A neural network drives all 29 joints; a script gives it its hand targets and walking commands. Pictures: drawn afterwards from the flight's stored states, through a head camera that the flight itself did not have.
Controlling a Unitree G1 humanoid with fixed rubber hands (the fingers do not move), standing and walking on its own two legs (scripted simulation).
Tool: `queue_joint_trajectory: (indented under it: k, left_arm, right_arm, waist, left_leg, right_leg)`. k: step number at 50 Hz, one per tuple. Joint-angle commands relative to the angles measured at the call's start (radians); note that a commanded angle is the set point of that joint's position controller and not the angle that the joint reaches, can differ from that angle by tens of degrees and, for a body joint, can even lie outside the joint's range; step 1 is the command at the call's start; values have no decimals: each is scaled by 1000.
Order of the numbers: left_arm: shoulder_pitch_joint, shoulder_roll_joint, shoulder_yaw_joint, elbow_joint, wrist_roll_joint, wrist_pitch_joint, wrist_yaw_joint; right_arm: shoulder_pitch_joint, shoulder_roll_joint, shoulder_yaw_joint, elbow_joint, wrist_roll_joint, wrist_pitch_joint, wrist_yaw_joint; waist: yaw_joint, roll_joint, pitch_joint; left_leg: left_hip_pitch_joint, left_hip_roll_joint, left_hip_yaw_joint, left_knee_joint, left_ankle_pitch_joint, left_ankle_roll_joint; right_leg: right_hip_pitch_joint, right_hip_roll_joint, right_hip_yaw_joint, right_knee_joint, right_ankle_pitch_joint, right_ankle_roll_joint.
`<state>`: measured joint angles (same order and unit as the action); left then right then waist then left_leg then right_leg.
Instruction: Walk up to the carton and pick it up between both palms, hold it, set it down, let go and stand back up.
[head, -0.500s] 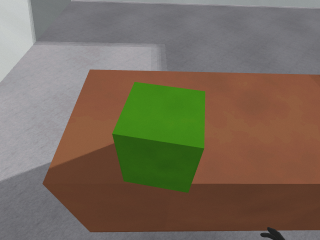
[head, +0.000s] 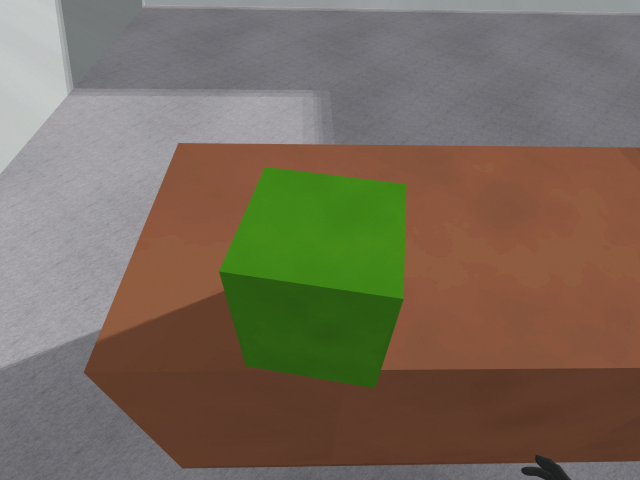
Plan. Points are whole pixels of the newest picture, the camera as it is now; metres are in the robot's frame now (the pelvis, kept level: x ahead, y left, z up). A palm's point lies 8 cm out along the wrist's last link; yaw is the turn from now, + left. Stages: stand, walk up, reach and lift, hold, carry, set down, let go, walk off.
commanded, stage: walk up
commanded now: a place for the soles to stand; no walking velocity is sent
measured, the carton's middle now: (321, 280) +0.40 +0.00 +0.00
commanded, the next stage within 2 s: reach and lift in 0.28 s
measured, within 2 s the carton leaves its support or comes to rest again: neither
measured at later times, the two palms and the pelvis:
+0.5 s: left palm out of the picture +0.15 +0.28 -0.09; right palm out of the picture +0.11 -0.29 -0.11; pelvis -0.01 +0.00 -0.01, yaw +0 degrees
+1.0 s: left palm out of the picture +0.14 +0.29 -0.06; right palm out of the picture +0.11 -0.22 -0.06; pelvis -0.04 +0.02 +0.00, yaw +0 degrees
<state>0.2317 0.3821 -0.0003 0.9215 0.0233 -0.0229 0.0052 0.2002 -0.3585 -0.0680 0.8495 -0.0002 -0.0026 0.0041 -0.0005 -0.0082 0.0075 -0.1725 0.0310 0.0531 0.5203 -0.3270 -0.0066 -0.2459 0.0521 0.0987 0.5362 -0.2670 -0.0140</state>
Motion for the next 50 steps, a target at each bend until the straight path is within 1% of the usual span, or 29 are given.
queue_joint_trajectory:
  k: [1,3,5,6,9,10,11,14,15,16,17,20,22,23,24,26,28,30,31,32,36,37,38,41,42,45,47,49,50]
  left_arm:
    - [-83,197,43,-44,-2,-31,3]
    - [-70,195,40,-45,-5,-32,1]
    - [-67,191,40,-44,-7,-31,3]
    - [-59,197,42,-39,-4,-31,3]
    - [-66,202,47,-47,-6,-31,4]
    - [-54,202,44,-41,-5,-32,5]
    - [-61,205,46,-45,-6,-33,4]
    - [-66,198,44,-41,-4,-31,3]
    - [-417,113,29,-266,-36,130,27]
    - [-463,119,41,-322,-26,226,40]
    - [-441,105,34,-361,-27,290,44]
    - [-376,99,48,-446,-17,363,36]
    - [-301,104,85,-493,0,387,21]
    - [-268,94,97,-509,5,391,10]
    - [-222,89,121,-514,17,387,-2]
    - [-159,88,145,-543,28,368,-16]
    - [-108,79,163,-510,45,356,-31]
    - [-91,74,176,-500,53,345,-38]
    - [-91,74,171,-501,47,338,-42]
    - [-92,74,170,-498,52,336,-43]
    - [-143,54,145,-542,36,326,-36]
    - [-148,50,133,-558,29,327,-31]
    - [-143,41,123,-571,24,323,-27]
    - [-145,19,103,-618,16,313,-9]
    - [-156,20,95,-633,8,308,-4]
    - [-138,9,71,-671,-9,293,9]
    - [-123,1,61,-661,-19,283,6]
    - [-119,-1,54,-666,-20,269,-1]
    - [-128,3,61,-659,-19,263,-6]
  right_arm:
    - [-71,-205,-35,-18,-23,-27,-3]
    - [-71,-214,-33,-16,-18,-30,-5]
    - [-81,-216,-34,-24,-23,-29,-4]
    - [-79,-211,-34,-24,-20,-29,-4]
    - [-71,-213,-37,-17,-23,-27,-6]
    - [-76,-210,-35,-18,-20,-26,-7]
    - [-72,-205,-35,-20,-22,-25,-6]
    - [-85,-205,-34,-24,-22,-25,-5]
    - [-372,-17,-105,142,-147,-194,29]
    - [-316,-60,-144,128,-156,-201,51]
    - [-273,-77,-157,107,-156,-201,66]
    - [-208,-111,-159,43,-113,-206,63]
    - [-141,-132,-151,-13,-74,-209,46]
    - [-118,-133,-140,-46,-52,-220,35]
    - [-94,-139,-128,-92,-34,-236,21]
    - [-73,-132,-105,-176,-13,-270,-4]
    - [-50,-125,-80,-205,1,-287,-20]
    - [-34,-101,-46,-211,14,-299,-31]
    - [-39,-88,-39,-210,14,-299,-35]
    - [-26,-77,-29,-193,20,-292,-36]
    - [-6,-13,-17,-187,34,-253,-28]
    - [2,-6,-30,-185,33,-243,-26]
    - [16,-1,-36,-192,32,-235,-23]
    - [25,19,-50,-233,27,-222,-10]
    - [18,21,-59,-251,24,-216,-10]
    - [24,30,-87,-328,14,-211,-6]
    - [34,37,-90,-387,13,-204,-11]
    - [37,41,-91,-431,14,-197,-20]
    - [29,43,-92,-460,14,-192,-25]
  waist:
    - [-25,12,-9]
    - [-15,7,-17]
    - [-13,39,-25]
    - [-12,13,-27]
    - [-20,15,-13]
    - [-16,28,-28]
    - [-19,8,-28]
    - [-17,12,-15]
    - [-21,10,83]
    - [-47,-10,107]
    - [-52,-12,131]
    - [-59,-22,26]
    - [-56,-57,-77]
    - [-48,-65,-135]
    - [-39,-99,-164]
    - [-14,-125,-233]
    - [7,-160,-213]
    - [32,-171,-186]
    - [31,-168,-169]
    - [34,-143,-132]
    - [15,-40,-48]
    - [7,-17,-43]
    - [2,25,-27]
    - [3,85,0]
    - [6,92,9]
    - [12,114,2]
    - [17,111,13]
    - [14,146,6]
    - [13,142,25]
  left_leg:
    - [97,89,-65,-125,32,65]
    - [102,107,-80,-128,74,78]
    - [93,107,-73,-121,105,73]
    - [110,101,-70,-113,92,72]
    - [111,96,-69,-104,126,64]
    - [114,100,-67,-98,109,69]
    - [103,95,-66,-99,97,68]
    - [92,92,-65,-108,61,66]
    - [-184,-1,6,-39,-62,-22]
    - [-199,10,10,-10,-117,-23]
    - [-204,22,10,-2,-157,-25]
    - [-93,18,29,16,-46,-18]
    - [-5,11,32,49,86,-11]
    - [37,2,31,55,180,-7]
    - [55,-6,27,64,245,1]
    - [32,-30,28,44,319,5]
    - [-16,-47,27,8,317,14]
    - [-35,-54,27,-21,307,21]
    - [-32,-50,23,-37,301,20]
    - [-20,-49,23,-49,295,17]
    - [33,-38,38,-101,223,-2]
    - [48,-36,34,-109,233,-6]
    - [68,-32,36,-116,237,-15]
    - [70,-7,29,-158,211,-24]
    - [59,-4,33,-174,192,-27]
    - [-13,22,31,-228,105,-23]
    - [-119,36,41,-278,22,3]
    - [-225,55,41,-316,-41,27]
    - [-267,59,43,-333,-65,39]
  right_leg:
    - [-87,-115,162,-109,209,-57]
    - [-81,-102,138,-74,254,-53]
    - [-66,-96,132,-63,265,-54]
    - [-66,-98,119,-71,278,-55]
    - [-76,-109,140,-75,298,-58]
    - [-76,-108,134,-75,298,-59]
    - [-63,-112,143,-79,283,-59]
    - [-68,-114,157,-101,246,-58]
    - [-111,-49,-129,-40,-102,-39]
    - [-138,-58,-134,-3,-136,-50]
    - [-144,-67,-134,8,-144,-59]
    - [-92,-66,-143,-13,10,-52]
    - [-42,-61,-135,-1,203,-31]
    - [7,-55,-133,1,340,-22]
    - [61,-50,-125,4,461,-5]
    - [234,-52,-102,9,694,14]
    - [339,-57,-86,1,787,35]
    - [387,-63,-78,-6,816,49]
    - [375,-61,-83,-17,799,50]
    - [357,-60,-86,-26,757,50]
    - [275,-58,-97,-95,511,25]
    - [255,-49,-107,-105,461,14]
    - [224,-45,-113,-121,410,6]
    - [192,-32,-130,-146,252,-13]
    - [183,-28,-138,-150,206,-13]
    - [241,-10,-154,-134,162,-19]
    - [345,8,-153,-117,168,-11]
    - [450,27,-158,-86,184,0]
    - [487,31,-160,-78,185,7]
